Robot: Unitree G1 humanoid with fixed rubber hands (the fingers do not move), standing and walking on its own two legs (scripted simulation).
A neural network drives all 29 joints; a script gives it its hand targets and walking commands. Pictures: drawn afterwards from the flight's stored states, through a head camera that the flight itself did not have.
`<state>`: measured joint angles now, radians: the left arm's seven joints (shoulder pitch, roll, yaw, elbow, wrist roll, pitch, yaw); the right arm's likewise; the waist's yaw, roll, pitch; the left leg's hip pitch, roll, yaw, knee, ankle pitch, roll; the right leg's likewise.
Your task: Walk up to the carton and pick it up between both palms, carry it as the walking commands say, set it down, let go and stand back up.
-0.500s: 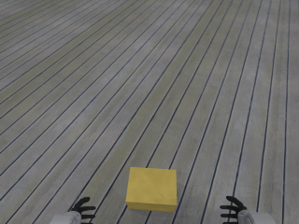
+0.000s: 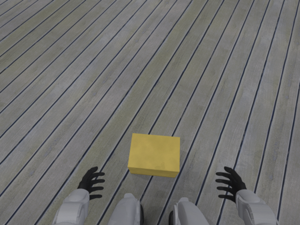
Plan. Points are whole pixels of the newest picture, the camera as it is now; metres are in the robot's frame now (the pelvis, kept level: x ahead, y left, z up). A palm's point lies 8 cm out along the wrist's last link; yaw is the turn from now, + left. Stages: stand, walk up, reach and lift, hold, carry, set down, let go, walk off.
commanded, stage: reach and lift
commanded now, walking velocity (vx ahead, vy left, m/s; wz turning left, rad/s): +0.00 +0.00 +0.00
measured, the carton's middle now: (154, 156) +0.46 -0.01 -0.61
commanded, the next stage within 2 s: none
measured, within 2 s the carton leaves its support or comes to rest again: neither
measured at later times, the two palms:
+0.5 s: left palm (94, 137) +0.40 +0.20 -0.13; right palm (227, 145) +0.36 -0.23 -0.13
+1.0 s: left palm (97, 115) +0.49 +0.21 -0.16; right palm (221, 124) +0.45 -0.24 -0.16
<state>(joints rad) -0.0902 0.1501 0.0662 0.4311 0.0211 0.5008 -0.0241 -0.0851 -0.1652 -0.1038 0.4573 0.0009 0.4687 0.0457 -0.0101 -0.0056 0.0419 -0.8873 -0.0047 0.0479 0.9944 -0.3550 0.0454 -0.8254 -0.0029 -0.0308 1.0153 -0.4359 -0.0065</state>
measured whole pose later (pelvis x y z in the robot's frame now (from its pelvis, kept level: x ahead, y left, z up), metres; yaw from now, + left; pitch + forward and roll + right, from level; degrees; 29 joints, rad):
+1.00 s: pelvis -0.01 -0.01 -0.06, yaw -2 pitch +46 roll -1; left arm -1.06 0.39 0.31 0.98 -0.04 0.13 -0.10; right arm -0.96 -0.25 -0.29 0.82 0.07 0.14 0.00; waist -0.04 0.01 -0.12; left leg -1.62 0.02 0.05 1.11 -0.29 0.05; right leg -1.57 0.02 -0.03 1.15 -0.38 -0.01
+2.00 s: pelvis -0.06 -0.01 -0.31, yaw -3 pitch +40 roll -2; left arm -1.37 0.50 0.11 1.13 -0.21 0.09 0.03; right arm -1.28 -0.36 -0.18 1.01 0.23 0.10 -0.09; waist -0.02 -0.02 0.24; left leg -2.29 0.07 0.05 2.08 -0.48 0.08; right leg -2.22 0.00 -0.06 2.13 -0.61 -0.03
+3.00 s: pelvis -0.07 -0.01 -0.35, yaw -3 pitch +33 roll -2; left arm -1.52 0.47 -0.02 1.27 -0.30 0.02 0.07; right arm -1.45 -0.33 -0.05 1.17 0.29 0.04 -0.13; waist -0.01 -0.03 0.43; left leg -2.31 0.07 0.04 2.21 -0.48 0.08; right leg -2.23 0.00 -0.08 2.26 -0.61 -0.04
